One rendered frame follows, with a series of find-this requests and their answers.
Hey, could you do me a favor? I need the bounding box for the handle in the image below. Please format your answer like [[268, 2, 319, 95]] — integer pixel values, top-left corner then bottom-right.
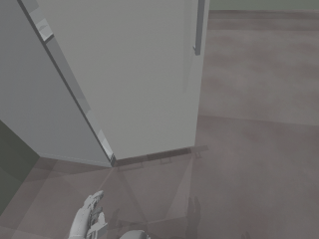
[[193, 0, 205, 56]]

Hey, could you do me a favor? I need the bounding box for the fridge door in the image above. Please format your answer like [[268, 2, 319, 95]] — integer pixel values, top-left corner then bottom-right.
[[36, 0, 210, 160]]

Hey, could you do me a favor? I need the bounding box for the robot left hand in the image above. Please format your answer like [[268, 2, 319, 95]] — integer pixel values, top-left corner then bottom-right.
[[69, 190, 108, 239]]

